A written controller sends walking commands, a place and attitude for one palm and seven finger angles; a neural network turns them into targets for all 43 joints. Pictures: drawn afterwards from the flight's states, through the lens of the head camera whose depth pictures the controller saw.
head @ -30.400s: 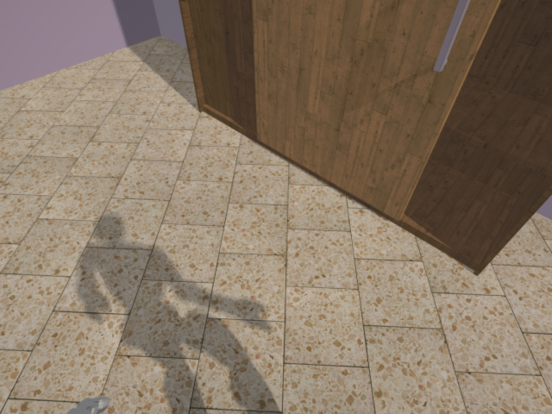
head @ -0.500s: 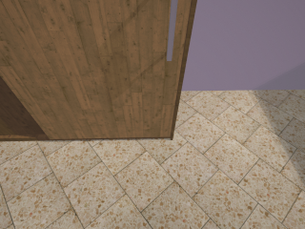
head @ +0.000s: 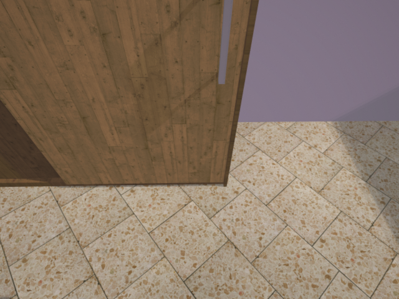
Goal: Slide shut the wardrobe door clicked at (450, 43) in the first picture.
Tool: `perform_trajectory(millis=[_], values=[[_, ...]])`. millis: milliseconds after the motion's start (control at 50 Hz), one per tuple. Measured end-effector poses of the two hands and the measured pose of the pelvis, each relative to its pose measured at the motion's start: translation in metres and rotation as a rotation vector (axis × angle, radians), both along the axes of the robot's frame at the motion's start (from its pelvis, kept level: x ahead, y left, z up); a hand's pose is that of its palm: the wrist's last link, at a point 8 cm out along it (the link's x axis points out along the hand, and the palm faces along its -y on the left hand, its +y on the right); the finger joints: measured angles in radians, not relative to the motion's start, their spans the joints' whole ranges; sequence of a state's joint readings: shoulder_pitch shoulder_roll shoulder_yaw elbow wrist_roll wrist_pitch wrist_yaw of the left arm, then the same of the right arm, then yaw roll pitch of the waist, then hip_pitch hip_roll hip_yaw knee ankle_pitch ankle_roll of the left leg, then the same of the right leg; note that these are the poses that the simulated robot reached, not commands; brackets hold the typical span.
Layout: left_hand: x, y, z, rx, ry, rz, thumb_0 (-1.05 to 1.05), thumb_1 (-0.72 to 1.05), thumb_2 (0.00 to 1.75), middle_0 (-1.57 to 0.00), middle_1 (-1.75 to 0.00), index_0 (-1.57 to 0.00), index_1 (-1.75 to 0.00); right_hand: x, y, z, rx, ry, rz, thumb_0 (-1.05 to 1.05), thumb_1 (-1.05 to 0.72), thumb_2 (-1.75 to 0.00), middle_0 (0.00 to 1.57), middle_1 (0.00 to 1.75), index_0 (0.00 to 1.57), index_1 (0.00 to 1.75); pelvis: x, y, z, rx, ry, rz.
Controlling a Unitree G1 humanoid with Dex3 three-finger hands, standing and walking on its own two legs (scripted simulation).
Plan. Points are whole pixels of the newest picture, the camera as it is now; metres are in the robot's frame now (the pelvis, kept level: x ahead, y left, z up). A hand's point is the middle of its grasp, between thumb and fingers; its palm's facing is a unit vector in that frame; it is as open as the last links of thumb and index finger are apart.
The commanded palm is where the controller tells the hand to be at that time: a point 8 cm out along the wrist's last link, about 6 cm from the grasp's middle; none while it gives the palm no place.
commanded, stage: look to check the result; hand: left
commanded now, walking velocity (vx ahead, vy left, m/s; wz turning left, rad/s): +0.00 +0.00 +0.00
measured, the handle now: (225, 30) +0.81 -0.04 +0.16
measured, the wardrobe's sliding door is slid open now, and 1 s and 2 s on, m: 0.00 0.00 0.00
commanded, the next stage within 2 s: stand and wait in 1.90 s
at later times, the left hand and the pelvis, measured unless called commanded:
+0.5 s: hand out of the picture +0.09 +0.22 -0.16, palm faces -0.03 -0.94 -0.33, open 7.4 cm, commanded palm none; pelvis +0.01 -0.01 +0.00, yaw +0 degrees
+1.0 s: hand out of the picture +0.10 +0.22 -0.16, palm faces -0.04 -0.94 -0.33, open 7.4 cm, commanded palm none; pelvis +0.01 -0.02 +0.00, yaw +0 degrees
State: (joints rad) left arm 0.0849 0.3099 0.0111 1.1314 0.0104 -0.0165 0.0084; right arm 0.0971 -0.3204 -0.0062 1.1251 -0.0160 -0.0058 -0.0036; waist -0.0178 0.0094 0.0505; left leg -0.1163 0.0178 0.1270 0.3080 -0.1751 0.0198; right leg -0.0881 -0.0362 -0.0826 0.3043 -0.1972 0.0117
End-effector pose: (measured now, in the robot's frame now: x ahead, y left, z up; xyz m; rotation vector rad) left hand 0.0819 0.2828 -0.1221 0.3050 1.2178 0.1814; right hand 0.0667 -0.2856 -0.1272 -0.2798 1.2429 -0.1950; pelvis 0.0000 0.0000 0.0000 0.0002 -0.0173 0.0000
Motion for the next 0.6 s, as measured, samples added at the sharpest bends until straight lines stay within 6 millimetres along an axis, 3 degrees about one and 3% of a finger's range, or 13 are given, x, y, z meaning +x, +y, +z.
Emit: perform_trajectory(millis=[240,600], values=[[0.006,-0.003,0.003,0.009,0.000,-0.001,0.00,0.90,0.90,-0.21,-0.30,-0.20,-0.30,0.011,-0.011,0.002,-0.009,-0.005,0.017,0.00,-0.91,-0.89,0.20,0.30,0.20,0.30,0.006,-0.007,0.001,0.001,0.003,0.005],[0.007,-0.017,0.001,0.004,0.015,-0.001,0.00,0.90,0.90,-0.21,-0.30,-0.21,-0.30,0.005,-0.016,-0.002,0.005,0.024,0.001,0.00,-0.91,-0.89,0.20,0.30,0.20,0.30,0.011,-0.017,0.001,0.001,0.001,0.001]])
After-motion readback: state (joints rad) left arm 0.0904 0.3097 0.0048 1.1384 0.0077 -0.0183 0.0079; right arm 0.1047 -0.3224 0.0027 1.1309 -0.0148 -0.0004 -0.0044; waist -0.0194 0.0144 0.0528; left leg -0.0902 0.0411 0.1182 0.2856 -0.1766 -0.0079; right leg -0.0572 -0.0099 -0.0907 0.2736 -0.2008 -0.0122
